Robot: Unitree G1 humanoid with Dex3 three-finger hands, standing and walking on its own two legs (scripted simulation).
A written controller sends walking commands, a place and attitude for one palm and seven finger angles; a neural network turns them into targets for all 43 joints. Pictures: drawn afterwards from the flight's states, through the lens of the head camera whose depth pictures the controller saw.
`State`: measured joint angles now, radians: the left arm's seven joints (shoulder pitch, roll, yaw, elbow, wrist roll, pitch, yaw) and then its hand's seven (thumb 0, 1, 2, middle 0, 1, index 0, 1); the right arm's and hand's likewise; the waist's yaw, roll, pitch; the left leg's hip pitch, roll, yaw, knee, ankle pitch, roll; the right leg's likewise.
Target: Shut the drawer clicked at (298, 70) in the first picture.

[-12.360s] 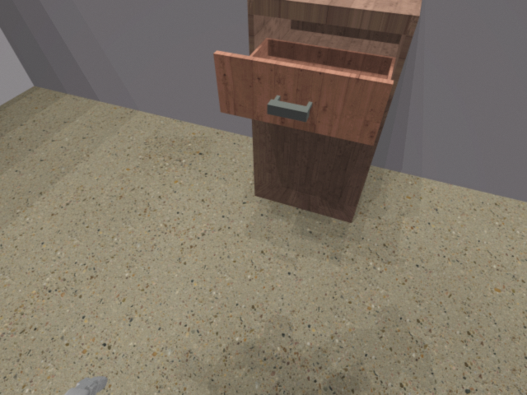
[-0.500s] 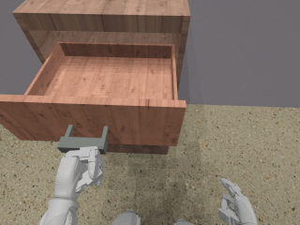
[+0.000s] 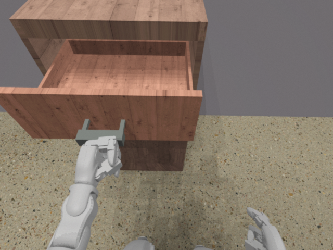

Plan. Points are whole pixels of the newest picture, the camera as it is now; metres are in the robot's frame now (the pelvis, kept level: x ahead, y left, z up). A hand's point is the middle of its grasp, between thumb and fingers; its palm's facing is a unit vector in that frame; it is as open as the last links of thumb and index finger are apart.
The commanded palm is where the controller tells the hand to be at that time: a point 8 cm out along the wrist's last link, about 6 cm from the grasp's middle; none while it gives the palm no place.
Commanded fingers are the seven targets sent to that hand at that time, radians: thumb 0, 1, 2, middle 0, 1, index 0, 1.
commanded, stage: push the drawer shut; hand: left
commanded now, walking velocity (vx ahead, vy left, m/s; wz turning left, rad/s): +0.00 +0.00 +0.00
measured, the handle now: (103, 130) +0.38 +0.17 +0.07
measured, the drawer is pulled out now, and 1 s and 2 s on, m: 0.21 0.10 0.00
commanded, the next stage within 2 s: pull the fist back off the drawer in 2.00 s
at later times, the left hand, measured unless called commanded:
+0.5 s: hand (122, 143) +0.35 +0.12 +0.07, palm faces +0.00 -1.00 -0.04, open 2.8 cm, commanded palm +0.35 +0.17 +0.07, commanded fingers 0.00 0.90 0.90 -1.40 -1.60 -1.40 -1.60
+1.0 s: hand (124, 119) +0.42 +0.12 +0.07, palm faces +0.02 -1.00 -0.04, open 2.7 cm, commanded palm +0.41 +0.18 +0.07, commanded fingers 0.00 0.90 0.90 -1.40 -1.60 -1.40 -1.60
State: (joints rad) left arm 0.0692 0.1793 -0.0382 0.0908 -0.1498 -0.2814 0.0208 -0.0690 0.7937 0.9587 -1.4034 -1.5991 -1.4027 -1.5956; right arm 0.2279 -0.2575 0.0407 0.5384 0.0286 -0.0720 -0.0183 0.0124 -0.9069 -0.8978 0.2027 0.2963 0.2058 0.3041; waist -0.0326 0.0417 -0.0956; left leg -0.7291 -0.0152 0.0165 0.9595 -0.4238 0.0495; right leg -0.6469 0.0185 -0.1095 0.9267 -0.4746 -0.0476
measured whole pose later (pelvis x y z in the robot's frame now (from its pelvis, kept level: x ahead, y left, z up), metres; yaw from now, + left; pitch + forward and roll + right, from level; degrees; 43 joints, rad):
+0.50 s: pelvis +0.00 +0.00 +0.00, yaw +0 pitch +11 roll -2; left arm -0.17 0.17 -0.02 0.32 -0.13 -0.32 0.06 -0.06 0.80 0.98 -1.40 -1.60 -1.40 -1.60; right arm 0.21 -0.25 0.03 0.59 0.03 -0.04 -0.01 0.01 -0.91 -0.90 0.20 0.30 0.21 0.30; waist -0.04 0.03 -0.08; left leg -0.74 -0.02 0.02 0.95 -0.41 0.05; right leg -0.66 0.01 -0.11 0.92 -0.47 -0.05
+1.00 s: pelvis -0.01 -0.01 +0.00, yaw -1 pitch +13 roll -1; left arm -0.50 0.25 0.15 0.76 -0.15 -0.40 -0.01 -0.06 0.75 0.94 -1.40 -1.60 -1.40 -1.60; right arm 0.30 -0.26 0.02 0.65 0.03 -0.03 -0.02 0.01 -0.91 -0.90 0.20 0.30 0.21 0.30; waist -0.10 0.03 -0.08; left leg -0.77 0.00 0.03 0.93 -0.39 0.04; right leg -0.70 0.04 -0.10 0.90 -0.44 -0.06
